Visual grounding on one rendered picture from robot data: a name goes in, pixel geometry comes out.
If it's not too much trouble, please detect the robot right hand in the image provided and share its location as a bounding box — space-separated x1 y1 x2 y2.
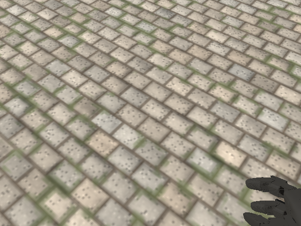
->
243 175 301 226

